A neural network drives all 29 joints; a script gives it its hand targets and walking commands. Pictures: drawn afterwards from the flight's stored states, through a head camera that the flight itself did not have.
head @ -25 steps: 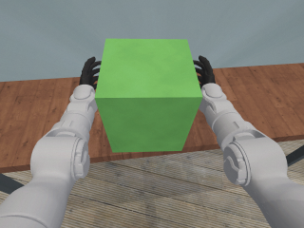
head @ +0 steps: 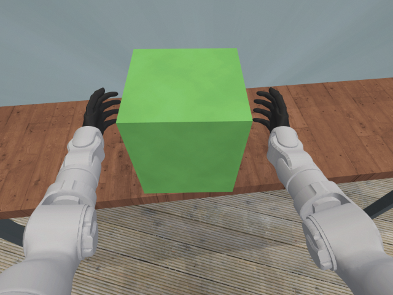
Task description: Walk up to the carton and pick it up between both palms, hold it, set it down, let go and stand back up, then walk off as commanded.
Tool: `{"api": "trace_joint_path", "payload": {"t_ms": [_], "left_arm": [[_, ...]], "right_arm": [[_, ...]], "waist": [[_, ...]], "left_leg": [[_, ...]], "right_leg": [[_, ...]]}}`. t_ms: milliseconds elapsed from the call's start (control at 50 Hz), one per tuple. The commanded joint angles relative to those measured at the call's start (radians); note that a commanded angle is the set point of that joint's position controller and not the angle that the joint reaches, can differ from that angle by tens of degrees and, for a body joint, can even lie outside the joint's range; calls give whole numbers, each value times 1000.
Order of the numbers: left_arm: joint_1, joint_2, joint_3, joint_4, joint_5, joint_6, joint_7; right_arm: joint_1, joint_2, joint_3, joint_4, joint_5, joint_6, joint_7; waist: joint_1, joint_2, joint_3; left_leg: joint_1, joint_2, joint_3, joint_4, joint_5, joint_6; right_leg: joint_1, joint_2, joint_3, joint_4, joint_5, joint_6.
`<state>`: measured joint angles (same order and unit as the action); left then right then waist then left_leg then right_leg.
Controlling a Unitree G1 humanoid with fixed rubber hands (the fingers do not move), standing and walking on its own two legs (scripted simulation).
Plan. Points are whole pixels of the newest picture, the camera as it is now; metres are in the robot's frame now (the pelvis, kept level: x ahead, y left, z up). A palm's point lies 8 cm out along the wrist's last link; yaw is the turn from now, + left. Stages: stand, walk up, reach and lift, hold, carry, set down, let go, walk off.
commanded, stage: set down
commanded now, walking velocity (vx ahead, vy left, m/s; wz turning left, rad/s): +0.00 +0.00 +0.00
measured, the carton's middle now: (187, 126) +0.44 +0.07 +0.07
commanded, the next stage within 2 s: none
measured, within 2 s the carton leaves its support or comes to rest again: neither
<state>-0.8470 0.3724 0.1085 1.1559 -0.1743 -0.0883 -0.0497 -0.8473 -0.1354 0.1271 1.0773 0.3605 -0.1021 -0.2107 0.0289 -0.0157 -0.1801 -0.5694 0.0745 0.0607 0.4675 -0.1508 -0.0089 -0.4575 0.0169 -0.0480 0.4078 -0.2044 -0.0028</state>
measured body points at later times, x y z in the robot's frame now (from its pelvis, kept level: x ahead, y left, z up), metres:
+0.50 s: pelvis -0.01 +0.00 +0.01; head -0.01 +0.02 +0.46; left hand +0.35 +0.27 +0.09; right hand +0.38 -0.11 +0.09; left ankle +0.03 +0.12 -0.74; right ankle -0.02 -0.12 -0.74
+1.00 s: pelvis +0.00 +0.00 +0.01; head -0.01 +0.02 +0.46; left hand +0.27 +0.26 +0.06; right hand +0.28 -0.15 +0.07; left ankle +0.03 +0.12 -0.74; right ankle -0.02 -0.12 -0.74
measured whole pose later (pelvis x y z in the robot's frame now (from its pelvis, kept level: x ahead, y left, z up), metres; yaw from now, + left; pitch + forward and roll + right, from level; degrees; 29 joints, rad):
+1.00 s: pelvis +0.00 +0.00 +0.01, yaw +0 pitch -3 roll +0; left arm 0.00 0.29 0.11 0.11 -0.21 0.21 -0.05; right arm 0.07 -0.09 0.08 0.05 0.22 0.14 -0.18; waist 0.07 -0.03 0.02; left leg -0.16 0.04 0.07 0.34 -0.13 -0.01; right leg -0.08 0.00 0.00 0.33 -0.21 0.00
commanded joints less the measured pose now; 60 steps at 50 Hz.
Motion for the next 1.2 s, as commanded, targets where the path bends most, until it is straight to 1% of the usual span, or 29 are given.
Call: {"api": "trace_joint_path", "payload": {"t_ms": [0,20,40,60,80,100,120,140,180,200,220,300,320,360,440,460,500,540,560,660,700,780,800,880,920,940,1040,1100,1180], "left_arm": [[-306,131,50,-319,10,7,-8],[-517,140,18,-279,-15,23,-1],[-239,127,81,-321,33,40,-10],[-494,165,35,-215,-4,51,-11],[-275,127,61,-270,10,61,-4],[-577,175,16,-216,-34,53,3],[-555,169,7,-168,-50,42,19],[-317,130,18,-271,-24,29,28],[-454,118,-10,-179,-33,53,26],[-116,68,-6,-343,-1,64,22],[-164,59,10,-445,22,89,10],[-309,124,69,-346,56,151,6],[-57,76,95,-466,74,150,9],[-198,112,53,-544,21,140,20],[50,54,93,-648,59,176,8],[120,29,67,-707,57,197,-5],[-81,113,62,-641,13,204,-1],[-71,97,61,-782,-7,183,8],[38,84,29,-845,-12,182,13],[479,9,87,-1037,42,270,-24],[470,29,106,-1009,45,290,-36],[560,16,67,-1205,17,281,-24],[386,42,70,-1131,-6,269,-16],[469,85,42,-1161,-52,255,7],[714,33,51,-1276,-23,256,5],[559,53,47,-1168,-45,268,0],[696,59,81,-1276,-33,278,7],[722,31,63,-1243,-43,288,0],[1045,-34,78,-1455,30,303,-15]], "right_arm": [[-276,-107,-33,-290,-30,-43,-11],[-460,-131,-89,-234,-52,-4,-6],[-205,-85,-4,-279,-29,-16,-7],[-446,-101,-76,-242,-62,26,-10],[-223,-72,-45,-273,-35,22,-13],[-510,-110,-106,-261,-73,60,-13],[-472,-79,-100,-222,-61,82,3],[-267,-76,-77,-273,-58,52,4],[-423,-82,-106,-245,-57,82,4],[-76,-62,-58,-233,-23,51,11],[-138,-110,-84,-302,-40,37,-3],[-255,-77,-80,-245,-64,108,-1],[-25,-38,-47,-316,-39,80,-4],[-154,-40,-89,-471,-66,87,-6],[76,-24,-42,-569,-85,97,-1],[149,-50,-49,-588,-92,98,-4],[-37,-89,-132,-681,-141,129,-7],[19,-38,-85,-774,-130,121,-12],[114,-56,-131,-749,-151,140,0],[508,-57,-53,-951,-99,123,-3],[523,-45,-52,-922,-135,140,-2],[636,-26,-65,-1161,-116,133,11],[451,-33,-90,-1177,-146,166,17],[626,-6,-89,-1142,-163,217,28],[851,16,-62,-1193,-141,199,30],[685,7,-64,-1157,-154,213,27],[820,-7,-82,-1336,-175,211,26],[869,-21,-91,-1228,-162,221,30],[1151,-48,-45,-1351,-125,189,37]], "waist": [[-5,87,-608],[-34,133,-563],[26,49,-495],[-17,75,-474],[12,66,-392],[-14,91,-406],[1,99,-371],[12,90,-370],[-1,109,-398],[-7,124,-339],[-38,158,-384],[16,106,-189],[66,132,-153],[22,124,-218],[57,75,-215],[11,116,-177],[-5,63,-174],[4,93,-235],[-46,94,-192],[23,81,-129],[-2,59,-42],[48,83,14],[21,53,7],[33,53,22],[36,88,20],[38,97,39],[41,25,7],[20,44,71],[43,111,74]], "left_leg": [[557,-66,-23,64,521,-60],[495,-62,-13,72,433,-61],[573,-66,-13,45,464,-43],[443,-70,-2,33,299,-35],[483,-70,-7,13,300,-33],[362,-67,2,7,153,-23],[336,-62,0,-5,43,-12],[444,-58,-10,-20,124,-30],[416,-59,-9,-1,107,-26],[566,-37,-33,-20,251,-50],[612,-39,-40,-3,359,-77],[466,-42,-16,-56,141,-56],[548,-54,-17,-72,201,-54],[501,-55,-15,-52,210,-56],[596,-65,-7,-59,298,-34],[605,-64,-24,-65,335,-32],[480,-72,-4,-74,134,-21],[481,-77,1,-55,173,-23],[535,-60,-28,-77,172,-18],[653,-70,-18,-80,416,-37],[621,-84,-21,-89,363,-22],[627,-79,0,-142,257,-25],[527,-82,2,-134,147,-7],[534,-76,17,-145,68,13],[642,-71,-7,-137,213,3],[573,-77,10,-126,161,3],[603,-78,6,-121,235,9],[598,-70,-4,-109,263,-10],[733,-68,-17,-129,485,-51]], "right_leg": [[183,43,14,-10,451,38],[89,39,11,-8,301,36],[169,42,19,-52,352,48],[111,33,19,-31,188,38],[174,32,23,-57,189,29],[86,21,29,-26,64,27],[79,12,38,-38,-43,16],[147,22,23,-56,50,12],[110,23,24,-49,-2,5],[182,25,24,-74,168,1],[191,41,12,-57,217,6],[165,18,18,-89,-1,25],[252,10,37,-107,79,17],[225,16,31,-88,75,14],[280,22,41,-99,136,11],[299,21,36,-101,184,9],[236,22,39,-104,-21,11],[279,21,48,-82,38,4],[263,31,40,-89,38,-4],[380,30,47,-122,255,8],[328,14,55,-137,223,10],[330,16,53,-161,68,2],[256,6,56,-159,-48,0],[222,-16,79,-162,-94,-4],[294,-16,78,-173,55,-6],[230,-22,77,-159,-29,-1],[288,-12,68,-156,73,7],[246,-11,68,-156,62,-2],[355,4,54,-177,234,-13]]}}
